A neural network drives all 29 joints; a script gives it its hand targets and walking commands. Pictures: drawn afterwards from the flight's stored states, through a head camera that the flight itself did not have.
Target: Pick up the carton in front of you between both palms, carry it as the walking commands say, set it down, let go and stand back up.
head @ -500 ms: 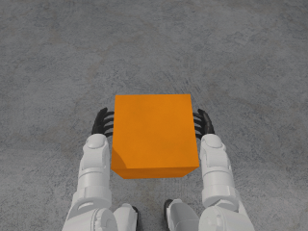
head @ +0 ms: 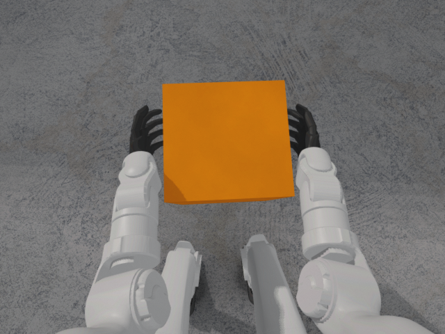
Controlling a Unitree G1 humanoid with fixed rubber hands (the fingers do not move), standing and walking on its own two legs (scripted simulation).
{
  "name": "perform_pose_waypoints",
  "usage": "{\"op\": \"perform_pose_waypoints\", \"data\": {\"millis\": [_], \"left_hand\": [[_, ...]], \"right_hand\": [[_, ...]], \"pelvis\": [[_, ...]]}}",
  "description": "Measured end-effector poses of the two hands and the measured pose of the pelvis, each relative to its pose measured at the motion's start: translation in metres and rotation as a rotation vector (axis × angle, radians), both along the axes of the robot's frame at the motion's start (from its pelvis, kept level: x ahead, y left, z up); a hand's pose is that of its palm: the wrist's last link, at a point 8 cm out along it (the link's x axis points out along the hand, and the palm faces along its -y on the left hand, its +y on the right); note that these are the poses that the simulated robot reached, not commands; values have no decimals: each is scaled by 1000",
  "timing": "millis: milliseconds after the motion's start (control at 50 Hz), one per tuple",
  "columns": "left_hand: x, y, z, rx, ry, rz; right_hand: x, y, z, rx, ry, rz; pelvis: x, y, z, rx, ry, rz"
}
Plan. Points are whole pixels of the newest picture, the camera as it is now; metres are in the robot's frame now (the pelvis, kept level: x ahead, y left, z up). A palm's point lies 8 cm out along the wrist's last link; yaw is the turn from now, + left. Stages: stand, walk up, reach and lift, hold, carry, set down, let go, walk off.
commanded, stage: set down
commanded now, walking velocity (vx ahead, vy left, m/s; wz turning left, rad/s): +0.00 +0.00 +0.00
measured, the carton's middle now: (224, 154) +0.43 -0.02 -0.15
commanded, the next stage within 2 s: none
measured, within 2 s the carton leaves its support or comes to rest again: rests again in 1.46 s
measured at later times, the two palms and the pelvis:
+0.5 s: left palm (164, 157) +0.45 +0.12 -0.23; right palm (286, 153) +0.46 -0.18 -0.24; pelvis -0.03 -0.01 -0.13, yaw +2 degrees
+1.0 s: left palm (174, 163) +0.48 +0.12 -0.38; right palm (274, 157) +0.48 -0.18 -0.38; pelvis -0.04 -0.01 -0.22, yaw +3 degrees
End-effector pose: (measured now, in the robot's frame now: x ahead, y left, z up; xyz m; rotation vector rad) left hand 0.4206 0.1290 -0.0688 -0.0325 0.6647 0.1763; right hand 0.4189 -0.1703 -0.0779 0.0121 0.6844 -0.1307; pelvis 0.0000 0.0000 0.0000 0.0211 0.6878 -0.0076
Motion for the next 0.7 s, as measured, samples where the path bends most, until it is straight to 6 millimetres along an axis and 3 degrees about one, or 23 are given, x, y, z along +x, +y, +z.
{"op": "perform_pose_waypoints", "data": {"millis": [360,700], "left_hand": [[24,-4,-122,11,2,1],[45,-5,-228,16,34,-4]], "right_hand": [[26,-4,-124,-5,4,16],[49,-6,-227,-26,35,35]], "pelvis": [[-22,-10,-99,19,113,8],[-36,-9,-175,22,122,16]]}}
